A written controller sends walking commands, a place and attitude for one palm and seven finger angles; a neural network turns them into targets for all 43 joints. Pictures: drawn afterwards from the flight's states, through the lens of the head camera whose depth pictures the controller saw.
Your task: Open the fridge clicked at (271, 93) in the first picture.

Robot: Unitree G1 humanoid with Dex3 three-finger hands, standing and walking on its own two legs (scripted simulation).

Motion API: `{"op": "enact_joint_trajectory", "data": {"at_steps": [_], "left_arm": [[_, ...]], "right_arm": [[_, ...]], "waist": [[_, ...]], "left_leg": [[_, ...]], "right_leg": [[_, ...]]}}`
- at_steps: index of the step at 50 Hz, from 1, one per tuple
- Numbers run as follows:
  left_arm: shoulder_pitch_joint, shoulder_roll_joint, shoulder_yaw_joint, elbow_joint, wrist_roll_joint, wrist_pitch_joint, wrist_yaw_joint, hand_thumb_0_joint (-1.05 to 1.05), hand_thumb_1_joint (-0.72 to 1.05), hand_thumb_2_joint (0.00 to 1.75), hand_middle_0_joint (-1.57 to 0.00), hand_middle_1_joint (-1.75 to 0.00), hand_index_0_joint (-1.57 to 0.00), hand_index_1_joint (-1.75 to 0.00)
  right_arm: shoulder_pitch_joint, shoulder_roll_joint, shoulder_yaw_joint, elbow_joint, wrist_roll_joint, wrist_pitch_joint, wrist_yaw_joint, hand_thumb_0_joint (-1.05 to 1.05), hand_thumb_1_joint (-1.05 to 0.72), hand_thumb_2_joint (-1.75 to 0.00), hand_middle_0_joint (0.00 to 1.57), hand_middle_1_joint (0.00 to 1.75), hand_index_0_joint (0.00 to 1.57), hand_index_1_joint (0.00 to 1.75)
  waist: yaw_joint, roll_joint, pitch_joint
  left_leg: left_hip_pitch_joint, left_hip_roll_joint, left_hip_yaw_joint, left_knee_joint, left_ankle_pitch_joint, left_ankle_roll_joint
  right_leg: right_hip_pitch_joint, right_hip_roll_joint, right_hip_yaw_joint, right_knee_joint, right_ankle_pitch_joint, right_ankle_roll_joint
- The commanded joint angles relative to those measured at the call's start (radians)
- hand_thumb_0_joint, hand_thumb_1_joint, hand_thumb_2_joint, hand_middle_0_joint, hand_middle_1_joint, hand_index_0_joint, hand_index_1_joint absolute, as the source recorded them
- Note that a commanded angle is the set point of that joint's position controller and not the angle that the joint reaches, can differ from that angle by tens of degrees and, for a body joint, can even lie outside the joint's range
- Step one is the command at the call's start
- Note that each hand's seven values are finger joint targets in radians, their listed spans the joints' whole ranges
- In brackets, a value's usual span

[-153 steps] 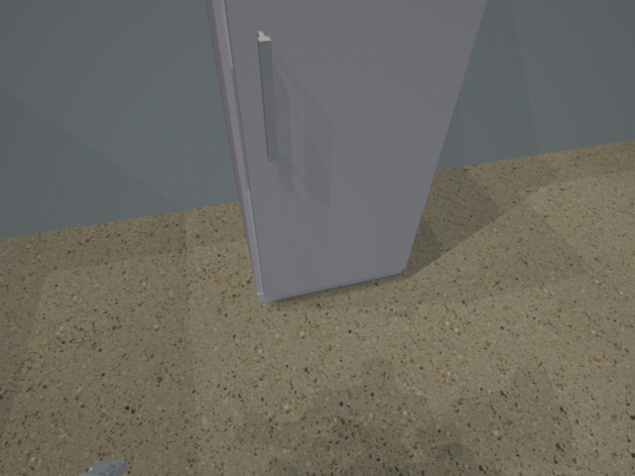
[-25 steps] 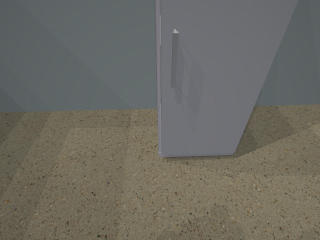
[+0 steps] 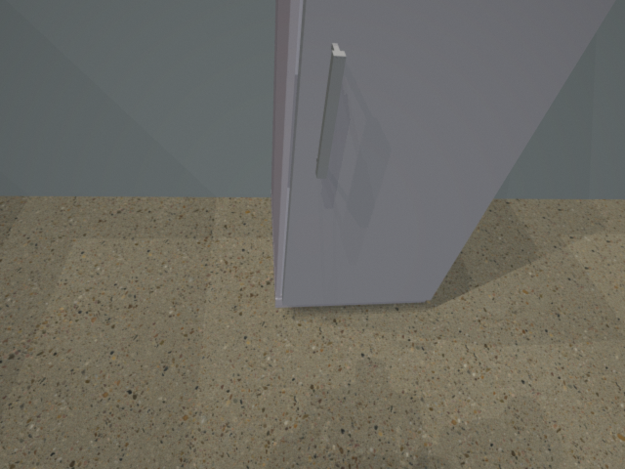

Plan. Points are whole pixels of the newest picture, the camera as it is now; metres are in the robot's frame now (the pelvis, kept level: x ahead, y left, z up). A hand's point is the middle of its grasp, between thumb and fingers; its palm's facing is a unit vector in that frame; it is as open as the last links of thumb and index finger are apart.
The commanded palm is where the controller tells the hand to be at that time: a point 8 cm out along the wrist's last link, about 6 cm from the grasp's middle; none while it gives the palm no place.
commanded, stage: take the last steps up to it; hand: left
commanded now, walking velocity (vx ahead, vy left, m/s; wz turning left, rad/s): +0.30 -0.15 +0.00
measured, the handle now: (327, 116) +0.73 +0.02 +0.08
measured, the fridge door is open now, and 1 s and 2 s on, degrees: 0 0 0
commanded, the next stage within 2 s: come to a stop and stand still in 0.42 s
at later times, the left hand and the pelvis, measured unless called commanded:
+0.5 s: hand (272, 390) +0.28 +0.07 -0.17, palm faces +0.04 -0.98 -0.22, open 7.2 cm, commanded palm none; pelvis +0.20 -0.12 -0.01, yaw +2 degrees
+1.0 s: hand (288, 408) +0.25 +0.04 -0.17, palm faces +0.10 -0.95 -0.28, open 7.4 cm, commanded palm none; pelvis +0.23 -0.16 -0.01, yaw +0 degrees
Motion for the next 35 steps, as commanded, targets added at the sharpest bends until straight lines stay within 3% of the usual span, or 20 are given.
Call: {"op": "enact_joint_trajectory", "data": {"at_steps": [1, 3, 6, 10, 11, 13, 14, 15, 16, 17, 18, 19, 20, 22, 24, 27, 31, 33, 34, 35], "left_arm": [[0.022, -0.012, 0.008, -0.083, -0.002, -0.003, -0.012, 0.0, 0.9, 0.9, -0.2, -0.3, -0.2, -0.3], [-0.022, 0.002, 0.011, -0.107, -0.003, 0.001, -0.018, 0.0, 0.9, 0.9, -0.2, -0.3, -0.2, -0.3], [-0.157, 0.031, 0.008, -0.164, -0.004, 0.0, -0.027, 0.0, 0.9, 0.9, -0.2, -0.3, -0.2, -0.3], [-0.296, 0.044, 0.0, -0.21, -0.016, -0.014, -0.029, 0.0, 0.9, 0.9, -0.2, -0.3, -0.2, -0.3], [-0.292, 0.053, 0.003, -0.206, -0.019, -0.018, -0.027, 0.0, 0.9, 0.9, -0.2, -0.3, -0.2, -0.3], [-0.26, 0.078, 0.01, -0.198, -0.019, -0.026, -0.025, 0.0, 0.9, 0.9, -0.2, -0.3, -0.2, -0.3], [-0.171, 0.098, 0.019, -0.173, -0.02, -0.035, -0.022, 0.0, 0.9, 0.9, -0.2, -0.3, -0.2, -0.3], [-0.032, 0.133, 0.029, -0.123, -0.016, -0.048, -0.017, 0.0, 0.9, 0.9, -0.2, -0.3, -0.2, -0.3], [0.104, 0.22, 0.052, -0.084, -0.009, -0.063, -0.005, 0.0, 0.9, 0.9, -0.2, -0.3, -0.2, -0.3], [0.144, 0.332, 0.072, -0.073, -0.016, -0.067, 0.01, 0.0, 0.9, 0.9, -0.2, -0.3, -0.2, -0.3], [0.113, 0.315, 0.063, -0.089, -0.033, -0.061, 0.022, 0.0, 0.9, 0.9, -0.2, -0.3, -0.2, -0.3], [0.004, 0.271, 0.055, -0.105, -0.027, -0.06, 0.025, 0.0, 0.9, 0.9, -0.2, -0.3, -0.2, -0.3], [-0.075, 0.218, 0.039, -0.127, -0.029, -0.057, 0.029, 0.0, 0.9, 0.9, -0.2, -0.3, -0.2, -0.3], [-0.175, 0.14, 0.013, -0.148, -0.025, -0.066, 0.04, 0.0, 0.9, 0.9, -0.2, -0.3, -0.2, -0.3], [-0.183, 0.107, -0.002, -0.139, -0.019, -0.077, 0.043, 0.0, 0.9, 0.9, -0.2, -0.3, -0.2, -0.3], [-0.137, 0.078, -0.014, -0.117, -0.016, -0.081, 0.049, 0.0, 0.9, 0.9, -0.2, -0.3, -0.2, -0.3], [-0.125, 0.09, -0.026, -0.108, -0.022, -0.068, 0.058, 0.0, 0.9, 0.9, -0.2, -0.3, -0.2, -0.3], [-0.11, 0.111, -0.019, -0.105, -0.032, -0.056, 0.067, 0.0, 0.9, 0.9, -0.2, -0.3, -0.2, -0.3], [-0.103, 0.118, -0.013, -0.106, -0.035, -0.046, 0.069, 0.0, 0.9, 0.9, -0.2, -0.3, -0.2, -0.3], [-0.087, 0.115, -0.008, -0.114, -0.037, -0.035, 0.07, 0.0, 0.9, 0.9, -0.2, -0.3, -0.2, -0.3]], "right_arm": [[0.156, -0.112, -0.003, 0.035, 0.0, 0.003, 0.001, 0.0, -0.9, -0.9, 0.2, 0.3, 0.2, 0.3], [0.171, -0.119, 0.0, 0.036, 0.002, 0.003, 0.005, 0.0, -0.9, -0.9, 0.2, 0.3, 0.2, 0.3], [0.212, -0.14, -0.006, 0.044, -0.002, 0.008, 0.009, 0.0, -0.9, -0.9, 0.2, 0.3, 0.2, 0.3], [0.234, -0.177, -0.019, 0.051, -0.013, 0.018, 0.015, 0.0, -0.9, -0.9, 0.2, 0.3, 0.2, 0.3], [0.227, -0.189, -0.024, 0.052, -0.014, 0.021, 0.016, 0.0, -0.9, -0.9, 0.2, 0.3, 0.2, 0.3], [0.218, -0.21, -0.034, 0.055, -0.014, 0.027, 0.02, 0.0, -0.9, -0.9, 0.2, 0.3, 0.2, 0.3], [0.196, -0.223, -0.039, 0.051, -0.011, 0.03, 0.02, 0.0, -0.9, -0.9, 0.2, 0.3, 0.2, 0.3], [0.191, -0.217, -0.037, 0.053, -0.006, 0.033, 0.025, 0.0, -0.9, -0.9, 0.2, 0.3, 0.2, 0.3], [0.234, -0.179, -0.03, 0.055, 0.004, 0.034, 0.036, 0.0, -0.9, -0.9, 0.2, 0.3, 0.2, 0.3], [0.288, -0.088, -0.008, 0.025, 0.017, 0.042, 0.038, 0.0, -0.9, -0.9, 0.2, 0.3, 0.2, 0.3], [0.216, -0.107, -0.005, -0.002, 0.021, 0.052, 0.033, 0.0, -0.9, -0.9, 0.2, 0.3, 0.2, 0.3], [0.196, -0.089, -0.009, 0.007, 0.023, 0.053, 0.038, 0.0, -0.9, -0.9, 0.2, 0.3, 0.2, 0.3], [0.159, -0.1, -0.014, 0.005, 0.016, 0.055, 0.039, 0.0, -0.9, -0.9, 0.2, 0.3, 0.2, 0.3], [0.16, -0.089, -0.014, 0.015, 0.0, 0.069, 0.04, 0.0, -0.9, -0.9, 0.2, 0.3, 0.2, 0.3], [0.188, -0.059, -0.005, 0.024, -0.005, 0.083, 0.04, 0.0, -0.9, -0.9, 0.2, 0.3, 0.2, 0.3], [0.165, -0.033, 0.006, 0.015, -0.005, 0.088, 0.04, 0.0, -0.9, -0.9, 0.2, 0.3, 0.2, 0.3], [0.092, -0.022, 0.036, 0.013, 0.014, 0.083, 0.026, 0.0, -0.9, -0.9, 0.2, 0.3, 0.2, 0.3], [0.078, -0.05, 0.029, 0.005, 0.02, 0.088, 0.02, 0.0, -0.9, -0.9, 0.2, 0.3, 0.2, 0.3], [0.079, -0.077, 0.019, 0.002, 0.017, 0.094, 0.018, 0.0, -0.9, -0.9, 0.2, 0.3, 0.2, 0.3], [0.075, -0.121, 0.008, -0.011, 0.014, 0.095, 0.015, 0.0, -0.9, -0.9, 0.2, 0.3, 0.2, 0.3]], "waist": [[0.004, 0.197, 0.119], [0.009, 0.221, 0.137], [-0.016, 0.24, 0.176], [-0.052, 0.242, 0.185], [-0.047, 0.242, 0.173], [-0.026, 0.219, 0.132], [0.021, 0.2, 0.075], [0.081, 0.127, -0.011], [0.134, -0.062, -0.144], [0.11, -0.333, -0.258], [0.116, -0.213, -0.236], [0.074, -0.202, -0.175], [0.054, -0.135, -0.101], [-0.011, -0.014, -0.037], [-0.049, 0.001, -0.016], [-0.044, 0.005, -0.004], [-0.019, 0.019, -0.045], [-0.02, 0.04, -0.061], [-0.027, 0.032, -0.048], [-0.02, 0.087, -0.047]], "left_leg": [[-0.022, 0.233, -0.139, -0.301, 0.262, 0.085], [-0.011, 0.212, -0.116, -0.319, 0.262, 0.077], [0.044, 0.22, -0.116, -0.318, 0.304, 0.096], [0.057, 0.228, -0.097, -0.297, 0.362, 0.089], [0.061, 0.238, -0.097, -0.285, 0.365, 0.086], [0.055, 0.244, -0.095, -0.213, 0.446, 0.077], [0.055, 0.233, -0.07, -0.102, 0.51, 0.059], [0.018, 0.177, -0.034, 0.079, 0.508, 0.028], [-0.13, 0.102, 0.004, 0.369, 0.262, 0.0], [-0.34, -0.046, -0.051, 0.705, -0.293, -0.022], [-0.355, -0.016, -0.18, 0.807, -0.295, 0.01], [-0.37, 0.024, -0.187, 0.853, -0.209, 0.014], [-0.39, 0.048, -0.19, 0.863, -0.157, 0.011], [-0.313, 0.079, -0.181, 0.772, -0.081, -0.001], [-0.262, 0.066, -0.158, 0.667, -0.062, -0.014], [-0.242, 0.044, -0.13, 0.493, -0.055, -0.028], [-0.153, 0.003, -0.133, 0.184, 0.0, -0.04], [-0.081, -0.008, -0.13, 0.042, 0.14, -0.041], [-0.026, 0.003, -0.137, -0.018, 0.294, -0.032], [0.046, 0.06, -0.183, -0.018, 0.581, -0.001]], "right_leg": [[-0.19, -0.078, 0.029, 0.019, 0.137, 0.03], [-0.245, -0.084, 0.017, 0.001, 0.194, 0.039], [-0.3, -0.111, -0.01, -0.157, 0.212, 0.047], [-0.162, -0.092, -0.068, -0.452, 0.177, 0.03], [-0.115, -0.081, -0.075, -0.486, 0.166, 0.021], [0.006, -0.047, -0.095, -0.531, 0.14, -0.002], [0.126, -0.03, -0.102, -0.579, 0.143, -0.015], [0.313, 0.009, -0.127, -0.641, 0.175, -0.022], [0.551, -0.126, 0.027, -0.704, 0.135, -0.058], [0.671, -0.38, 0.415, -0.818, 0.19, -0.135], [0.574, -0.388, 0.433, -0.889, 0.174, -0.162], [0.481, -0.35, 0.358, -0.91, 0.085, -0.156], [0.378, -0.33, 0.315, -0.916, 0.047, -0.162], [0.218, -0.275, 0.142, -0.924, 0.15, -0.147], [0.142, -0.245, 0.05, -0.932, 0.294, -0.143], [0.152, -0.232, 0.033, -0.924, 0.498, -0.172], [0.266, -0.22, 0.029, -0.826, 0.818, -0.166], [0.291, -0.227, 0.038, -0.747, 0.84, -0.141], [0.261, -0.218, 0.036, -0.711, 0.787, -0.113], [0.202, -0.18, 0.018, -0.676, 0.68, -0.068]]}}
